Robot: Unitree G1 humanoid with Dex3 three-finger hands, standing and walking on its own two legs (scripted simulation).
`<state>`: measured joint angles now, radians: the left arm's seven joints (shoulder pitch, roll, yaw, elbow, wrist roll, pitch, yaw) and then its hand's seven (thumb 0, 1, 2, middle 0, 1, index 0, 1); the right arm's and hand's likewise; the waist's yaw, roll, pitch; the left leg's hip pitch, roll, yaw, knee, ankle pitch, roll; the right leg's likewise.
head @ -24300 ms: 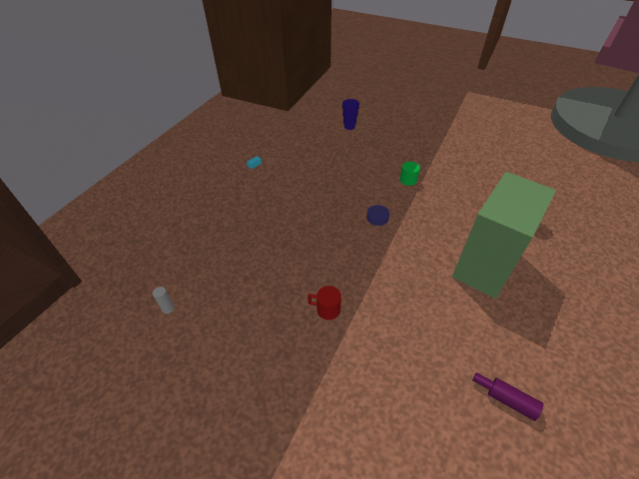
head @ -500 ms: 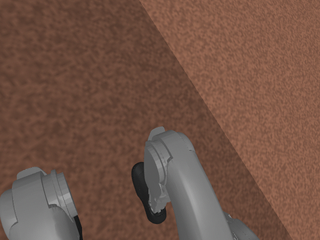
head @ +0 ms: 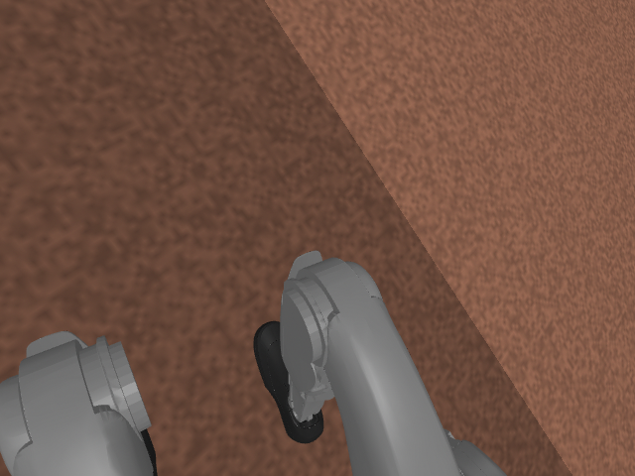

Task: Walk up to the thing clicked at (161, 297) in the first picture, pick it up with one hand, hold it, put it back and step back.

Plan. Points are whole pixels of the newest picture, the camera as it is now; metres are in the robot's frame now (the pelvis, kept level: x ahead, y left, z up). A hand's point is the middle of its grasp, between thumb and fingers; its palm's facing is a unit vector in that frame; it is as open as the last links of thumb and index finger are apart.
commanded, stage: close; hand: left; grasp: from above
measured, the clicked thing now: out of the picture +0.47 +0.32 -0.26
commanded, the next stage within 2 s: settle in 0.74 s
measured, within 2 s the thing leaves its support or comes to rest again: leaves its support in 1.16 s
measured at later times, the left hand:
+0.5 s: hand out of the picture +0.46 +0.32 -0.23, palm faces -0.44 -0.15 -0.89, open 8.6 cm
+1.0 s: hand out of the picture +0.46 +0.32 -0.23, palm faces -0.44 -0.14 -0.88, open 7.3 cm
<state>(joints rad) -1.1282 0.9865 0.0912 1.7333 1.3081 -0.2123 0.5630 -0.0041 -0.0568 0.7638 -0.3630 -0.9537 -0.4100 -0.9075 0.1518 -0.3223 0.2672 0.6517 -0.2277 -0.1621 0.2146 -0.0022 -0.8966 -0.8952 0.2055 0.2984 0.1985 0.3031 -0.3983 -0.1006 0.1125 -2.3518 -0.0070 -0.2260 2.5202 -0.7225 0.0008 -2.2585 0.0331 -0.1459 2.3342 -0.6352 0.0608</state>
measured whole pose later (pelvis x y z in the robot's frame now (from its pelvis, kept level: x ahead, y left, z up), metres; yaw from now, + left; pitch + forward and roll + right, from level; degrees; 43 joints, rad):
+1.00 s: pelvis +0.00 +0.00 +0.00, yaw +0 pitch +30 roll -14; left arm -1.13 0.99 0.08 1.76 1.31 -0.22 0.57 0.01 0.32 0.38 -0.93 -0.67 -0.87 -0.58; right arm 0.15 -0.33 0.28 0.63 -0.23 -0.18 0.21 0.00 -0.91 -0.90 0.21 0.30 0.20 0.30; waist -0.40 -0.10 0.11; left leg -2.35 -0.01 -0.23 2.52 -0.72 0.01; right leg -2.25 0.03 -0.15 2.33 -0.63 0.06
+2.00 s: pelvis -0.01 +0.00 +0.05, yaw +6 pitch +35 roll -9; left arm -1.05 0.76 0.01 1.35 1.21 -0.14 0.22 0.01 0.33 0.37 -1.02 -0.61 -0.89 -0.53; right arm 0.22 -0.29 0.10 0.67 -0.09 0.02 0.11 0.00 -0.92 -0.90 0.21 0.30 0.20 0.30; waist -0.27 0.02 -0.07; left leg -2.28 -0.02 -0.12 2.32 -0.66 0.01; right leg -2.21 0.00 -0.07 2.21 -0.62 0.04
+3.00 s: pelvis +0.02 +0.00 +0.30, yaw +11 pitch +23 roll -3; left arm -0.44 0.49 -0.12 0.76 0.98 0.01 0.07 -0.02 0.37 0.32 -1.02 -0.59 -0.87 -0.53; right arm 0.20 -0.23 -0.01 0.69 0.04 0.04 -0.04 0.00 -0.91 -0.90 0.21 0.30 0.20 0.30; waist -0.09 0.05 -0.17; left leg -1.32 0.02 -0.04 1.48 -0.56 0.01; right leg -1.30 0.00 -0.01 1.42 -0.52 0.03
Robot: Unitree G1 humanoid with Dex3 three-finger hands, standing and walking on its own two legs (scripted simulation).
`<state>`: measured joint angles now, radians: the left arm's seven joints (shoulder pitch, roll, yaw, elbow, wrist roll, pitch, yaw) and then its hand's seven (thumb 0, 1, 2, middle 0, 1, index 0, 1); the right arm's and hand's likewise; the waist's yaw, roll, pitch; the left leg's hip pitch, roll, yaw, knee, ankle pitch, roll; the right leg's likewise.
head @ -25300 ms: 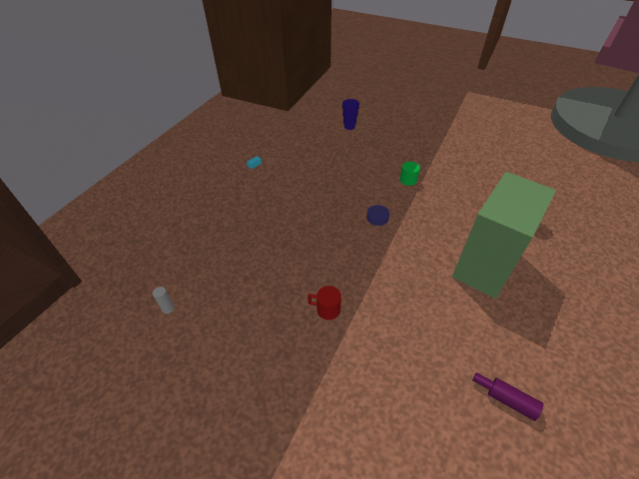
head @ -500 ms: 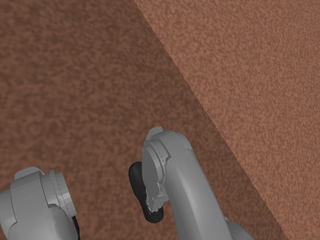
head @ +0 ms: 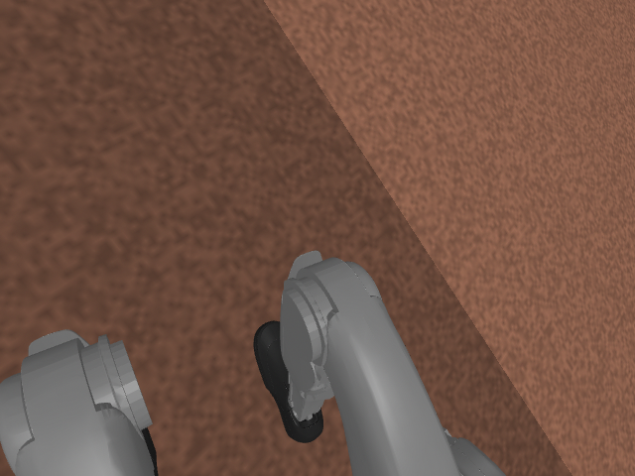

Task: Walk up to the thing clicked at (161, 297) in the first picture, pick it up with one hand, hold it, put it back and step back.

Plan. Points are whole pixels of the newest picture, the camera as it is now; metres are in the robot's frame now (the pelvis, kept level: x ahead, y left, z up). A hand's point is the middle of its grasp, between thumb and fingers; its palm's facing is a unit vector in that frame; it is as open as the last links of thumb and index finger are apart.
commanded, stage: settle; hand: left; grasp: from above
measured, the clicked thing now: out of the picture +0.48 +0.32 -0.26
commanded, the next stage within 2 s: lift in 0.82 s
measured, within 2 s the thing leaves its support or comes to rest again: leaves its support in 0.16 s
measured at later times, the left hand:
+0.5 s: hand out of the picture +0.46 +0.34 -0.15, palm faces -0.43 -0.11 -0.90, open 7.1 cm
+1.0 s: hand out of the picture +0.46 +0.33 -0.09, palm faces -0.43 -0.09 -0.90, open 7.2 cm
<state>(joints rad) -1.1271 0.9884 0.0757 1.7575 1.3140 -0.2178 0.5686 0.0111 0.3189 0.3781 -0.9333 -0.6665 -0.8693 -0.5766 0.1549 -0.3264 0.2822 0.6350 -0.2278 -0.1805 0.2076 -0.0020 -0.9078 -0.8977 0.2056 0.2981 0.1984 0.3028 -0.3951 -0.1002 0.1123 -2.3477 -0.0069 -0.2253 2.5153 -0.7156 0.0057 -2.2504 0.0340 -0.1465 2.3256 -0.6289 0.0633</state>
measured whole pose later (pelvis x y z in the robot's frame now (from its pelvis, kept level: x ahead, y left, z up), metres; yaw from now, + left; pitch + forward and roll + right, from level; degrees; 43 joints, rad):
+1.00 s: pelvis -0.01 -0.01 +0.04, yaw +6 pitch +35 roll -9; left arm -1.05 0.76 0.01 1.35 1.21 -0.14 0.22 0.01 0.33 0.37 -1.02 -0.61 -0.89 -0.53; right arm 0.22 -0.29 0.10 0.67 -0.09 0.02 0.11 0.00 -0.92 -0.90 0.21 0.30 0.20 0.30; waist -0.27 0.02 -0.07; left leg -2.28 -0.02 -0.12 2.32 -0.66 0.01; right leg -2.21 0.00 -0.07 2.21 -0.62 0.04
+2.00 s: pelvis +0.02 +0.00 +0.30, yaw +11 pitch +23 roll -3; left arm -0.44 0.49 -0.12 0.76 0.98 0.01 0.07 -0.02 0.37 0.32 -1.02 -0.59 -0.87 -0.53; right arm 0.20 -0.23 -0.01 0.69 0.04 0.04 -0.04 0.00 -0.91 -0.90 0.21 0.30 0.20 0.30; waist -0.09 0.05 -0.17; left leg -1.32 0.02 -0.04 1.48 -0.56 0.01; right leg -1.30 0.00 -0.01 1.42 -0.52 0.03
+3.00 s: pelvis +0.09 +0.01 +0.44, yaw +11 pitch +8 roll -1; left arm -0.29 0.40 -0.20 0.72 0.99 0.02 0.05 -0.02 0.35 0.35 -1.04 -0.58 -0.89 -0.50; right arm 0.23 -0.25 -0.05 0.71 0.06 0.04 -0.05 0.01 -0.91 -0.90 0.21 0.30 0.20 0.30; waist -0.02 0.05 -0.08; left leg -0.49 0.01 0.01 0.72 -0.36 0.01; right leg -0.49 -0.01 0.03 0.69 -0.33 0.03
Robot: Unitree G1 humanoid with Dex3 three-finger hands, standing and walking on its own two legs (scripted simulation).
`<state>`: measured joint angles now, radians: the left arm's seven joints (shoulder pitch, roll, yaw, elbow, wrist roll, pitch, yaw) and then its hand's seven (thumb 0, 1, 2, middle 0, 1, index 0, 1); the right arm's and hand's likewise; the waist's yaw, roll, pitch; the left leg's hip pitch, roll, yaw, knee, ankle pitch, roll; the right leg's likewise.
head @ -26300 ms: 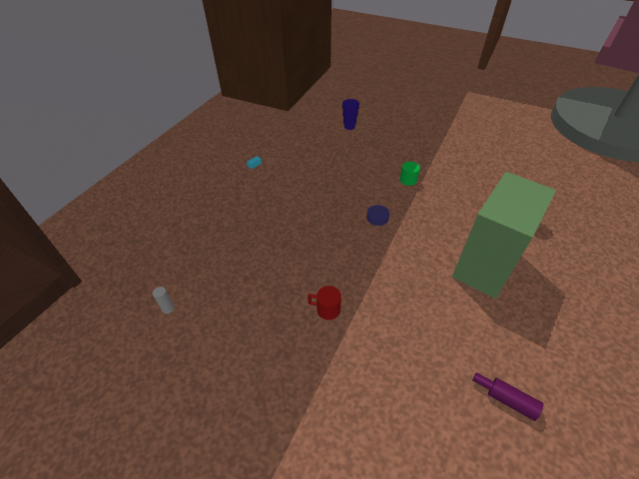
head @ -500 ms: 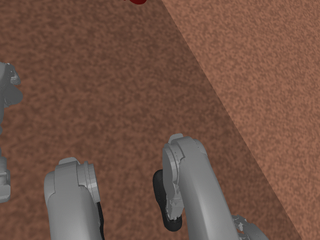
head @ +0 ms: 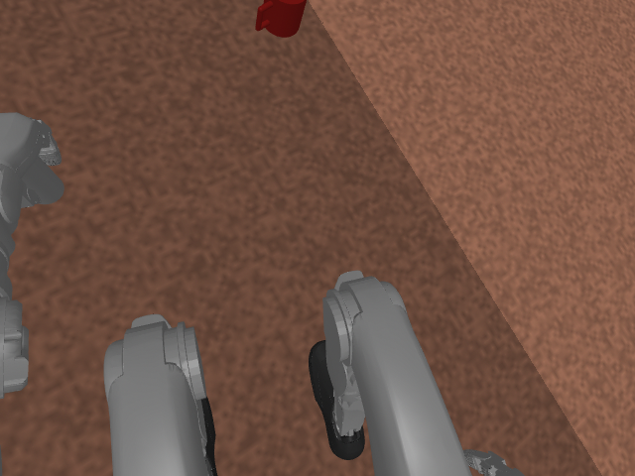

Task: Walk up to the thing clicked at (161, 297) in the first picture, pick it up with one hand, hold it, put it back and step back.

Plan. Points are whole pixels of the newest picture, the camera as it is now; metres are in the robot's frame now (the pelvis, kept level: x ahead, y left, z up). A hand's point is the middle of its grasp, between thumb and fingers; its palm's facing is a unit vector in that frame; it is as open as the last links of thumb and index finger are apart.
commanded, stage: lift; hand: left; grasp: from above
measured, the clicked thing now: (29, 174) +0.52 +0.29 -0.16
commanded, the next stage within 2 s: hold in 1.58 s
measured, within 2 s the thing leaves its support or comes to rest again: neither
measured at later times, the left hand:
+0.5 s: hand out of the picture +0.45 +0.30 -0.02, palm faces -0.44 -0.09 -0.89, open 7.2 cm
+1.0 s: hand out of the picture +0.38 +0.27 +0.18, palm faces -0.43 -0.11 -0.90, open 7.1 cm
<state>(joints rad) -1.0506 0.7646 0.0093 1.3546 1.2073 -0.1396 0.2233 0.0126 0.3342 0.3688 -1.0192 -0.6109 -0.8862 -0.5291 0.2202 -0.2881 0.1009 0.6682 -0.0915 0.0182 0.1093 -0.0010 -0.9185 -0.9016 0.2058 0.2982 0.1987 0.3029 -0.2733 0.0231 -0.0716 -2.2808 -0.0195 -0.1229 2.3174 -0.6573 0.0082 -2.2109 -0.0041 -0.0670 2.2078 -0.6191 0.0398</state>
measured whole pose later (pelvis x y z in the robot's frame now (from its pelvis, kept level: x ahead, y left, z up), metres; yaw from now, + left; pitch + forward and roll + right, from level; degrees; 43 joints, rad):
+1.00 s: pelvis +0.03 +0.00 +0.25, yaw +5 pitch +23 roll -3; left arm -0.44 0.49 -0.12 0.76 0.98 0.01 0.07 -0.02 0.37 0.32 -1.02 -0.59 -0.87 -0.53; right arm 0.20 -0.23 -0.01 0.69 0.04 0.04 -0.04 0.00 -0.91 -0.90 0.21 0.30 0.20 0.30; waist -0.09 0.05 -0.17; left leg -1.32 0.02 -0.04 1.48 -0.56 0.01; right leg -1.30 0.00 -0.01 1.42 -0.52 0.03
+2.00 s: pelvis +0.09 +0.01 +0.39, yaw +5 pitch +8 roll -1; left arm -0.29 0.40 -0.20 0.72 0.99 0.02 0.05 -0.02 0.35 0.35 -1.04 -0.58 -0.89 -0.50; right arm 0.23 -0.25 -0.05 0.71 0.06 0.04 -0.05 0.01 -0.91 -0.90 0.21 0.30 0.20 0.30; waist -0.02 0.05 -0.08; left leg -0.49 0.01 0.01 0.72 -0.36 0.01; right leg -0.49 -0.01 0.03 0.69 -0.33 0.03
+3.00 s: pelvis +0.09 +0.00 +0.41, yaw +5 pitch +2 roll +0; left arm -0.21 0.41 -0.21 0.53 0.97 0.02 -0.06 -0.02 0.35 0.34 -1.03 -0.58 -0.89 -0.50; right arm 0.18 -0.25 -0.03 0.67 0.08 0.06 -0.07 0.01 -0.91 -0.90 0.20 0.30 0.20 0.30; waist 0.01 0.06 -0.02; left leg -0.29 0.01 0.02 0.52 -0.27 0.00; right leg -0.32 -0.01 0.04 0.53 -0.25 0.02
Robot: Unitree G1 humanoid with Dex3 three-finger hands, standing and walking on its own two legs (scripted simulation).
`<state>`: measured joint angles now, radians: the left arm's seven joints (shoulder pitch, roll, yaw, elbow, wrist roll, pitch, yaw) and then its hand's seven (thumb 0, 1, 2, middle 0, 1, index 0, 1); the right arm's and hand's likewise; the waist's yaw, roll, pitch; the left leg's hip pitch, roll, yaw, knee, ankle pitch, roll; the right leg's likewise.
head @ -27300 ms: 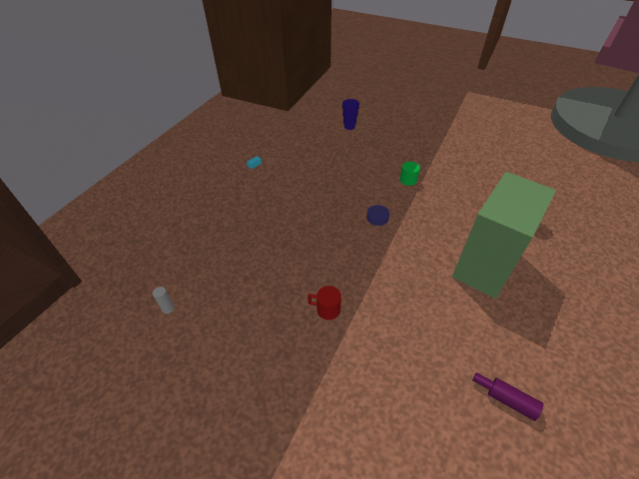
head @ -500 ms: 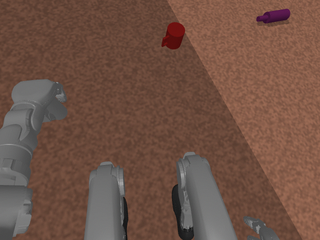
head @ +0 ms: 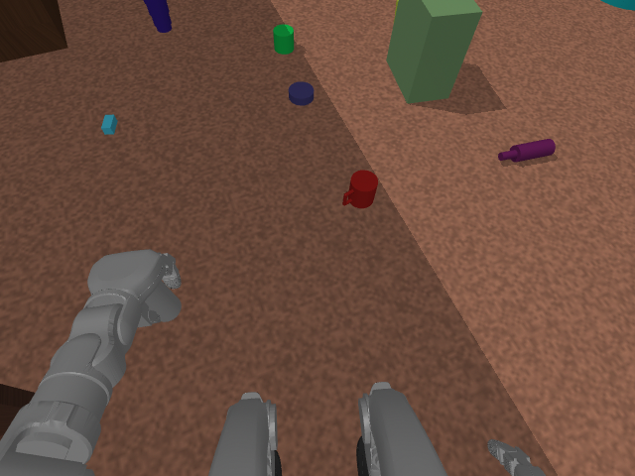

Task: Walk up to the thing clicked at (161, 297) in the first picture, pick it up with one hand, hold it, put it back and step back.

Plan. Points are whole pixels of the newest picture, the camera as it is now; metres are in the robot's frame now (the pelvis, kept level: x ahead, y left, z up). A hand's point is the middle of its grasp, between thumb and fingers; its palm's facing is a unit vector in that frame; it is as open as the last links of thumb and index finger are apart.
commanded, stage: lift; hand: left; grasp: from above
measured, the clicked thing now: (154, 297) +0.40 +0.23 -0.10
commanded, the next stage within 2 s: hold in 0.58 s
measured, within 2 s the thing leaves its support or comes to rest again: neither
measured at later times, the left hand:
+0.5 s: hand (121, 271) +0.37 +0.22 +0.03, palm faces -0.44 -0.08 -0.90, open 7.1 cm
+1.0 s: hand (103, 240) +0.38 +0.22 +0.09, palm faces -0.43 -0.07 -0.90, open 7.1 cm
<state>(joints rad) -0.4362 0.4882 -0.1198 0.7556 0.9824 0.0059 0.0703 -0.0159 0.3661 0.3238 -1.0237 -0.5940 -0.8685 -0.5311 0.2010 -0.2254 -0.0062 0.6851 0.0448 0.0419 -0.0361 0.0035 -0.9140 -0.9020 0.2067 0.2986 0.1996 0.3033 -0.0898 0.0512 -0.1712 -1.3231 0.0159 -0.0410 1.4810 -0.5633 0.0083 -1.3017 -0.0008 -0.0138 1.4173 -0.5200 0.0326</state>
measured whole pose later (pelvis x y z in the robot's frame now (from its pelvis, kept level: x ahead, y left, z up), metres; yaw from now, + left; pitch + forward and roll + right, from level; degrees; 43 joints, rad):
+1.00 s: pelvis +0.07 +0.00 +0.14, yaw +0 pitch +8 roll -1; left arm -0.29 0.40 -0.20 0.72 0.99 0.02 0.05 -0.02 0.35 0.35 -1.04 -0.58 -0.89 -0.50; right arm 0.23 -0.25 -0.05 0.71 0.06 0.04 -0.05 0.01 -0.91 -0.90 0.21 0.30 0.20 0.30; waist -0.02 0.05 -0.08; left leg -0.49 0.01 0.01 0.72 -0.36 0.01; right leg -0.49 -0.01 0.03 0.69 -0.33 0.03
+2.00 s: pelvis +0.06 -0.01 +0.16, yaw -1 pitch +2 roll +0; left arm -0.21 0.41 -0.21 0.53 0.97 0.02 -0.06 -0.02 0.35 0.34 -1.03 -0.58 -0.89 -0.50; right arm 0.18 -0.25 -0.03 0.67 0.08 0.06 -0.07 0.01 -0.91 -0.90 0.20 0.30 0.20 0.30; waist 0.01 0.06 -0.02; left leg -0.29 0.01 0.02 0.52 -0.27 0.00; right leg -0.32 -0.01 0.04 0.53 -0.25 0.02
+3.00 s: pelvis +0.05 -0.01 +0.15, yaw +0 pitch +6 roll +0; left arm -0.31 0.39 -0.20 0.78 1.05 -0.06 0.09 -0.01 0.37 0.34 -1.02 -0.57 -0.87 -0.50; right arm 0.17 -0.25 -0.03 0.67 0.06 0.08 -0.05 0.01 -0.90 -0.90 0.21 0.30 0.20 0.30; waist -0.01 0.02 -0.03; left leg -0.45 0.01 0.01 0.64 -0.30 -0.01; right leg -0.47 -0.01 0.02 0.65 -0.28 0.01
